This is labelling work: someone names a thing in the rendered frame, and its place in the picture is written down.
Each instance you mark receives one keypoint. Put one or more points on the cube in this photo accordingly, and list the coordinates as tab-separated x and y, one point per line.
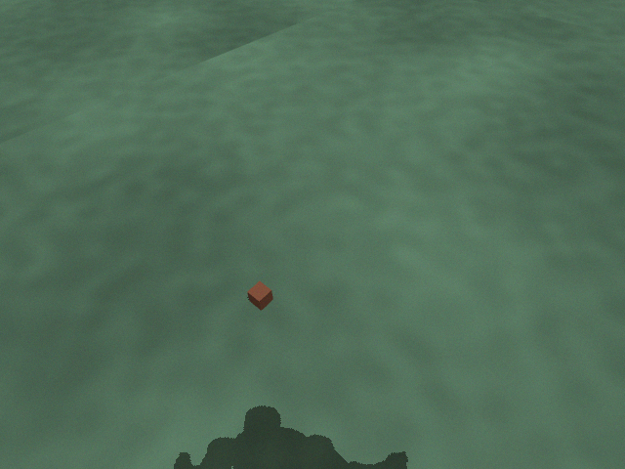
260	295

